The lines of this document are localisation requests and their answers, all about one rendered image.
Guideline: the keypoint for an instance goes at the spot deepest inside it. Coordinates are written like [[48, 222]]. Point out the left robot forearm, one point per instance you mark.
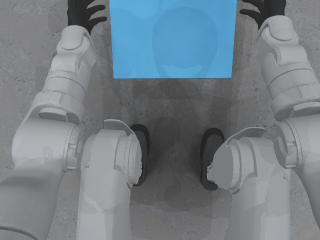
[[67, 82]]

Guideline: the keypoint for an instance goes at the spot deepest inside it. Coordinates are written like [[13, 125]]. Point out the robot left upper arm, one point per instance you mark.
[[45, 150]]

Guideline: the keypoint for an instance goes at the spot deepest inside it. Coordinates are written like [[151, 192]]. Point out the left robot hand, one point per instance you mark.
[[78, 14]]

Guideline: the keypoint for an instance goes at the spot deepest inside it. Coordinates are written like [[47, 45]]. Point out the right robot forearm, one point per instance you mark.
[[289, 77]]

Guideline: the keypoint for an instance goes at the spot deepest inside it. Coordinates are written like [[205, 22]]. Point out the carton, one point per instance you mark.
[[172, 39]]

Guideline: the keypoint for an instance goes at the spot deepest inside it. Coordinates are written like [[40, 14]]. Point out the right robot hand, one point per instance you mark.
[[267, 8]]

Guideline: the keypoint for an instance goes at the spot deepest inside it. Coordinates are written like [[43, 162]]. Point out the robot right upper arm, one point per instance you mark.
[[297, 147]]

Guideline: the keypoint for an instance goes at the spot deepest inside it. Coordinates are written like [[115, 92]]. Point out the right robot shin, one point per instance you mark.
[[214, 170]]

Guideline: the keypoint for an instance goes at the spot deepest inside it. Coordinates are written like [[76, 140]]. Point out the robot right foot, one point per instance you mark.
[[212, 139]]

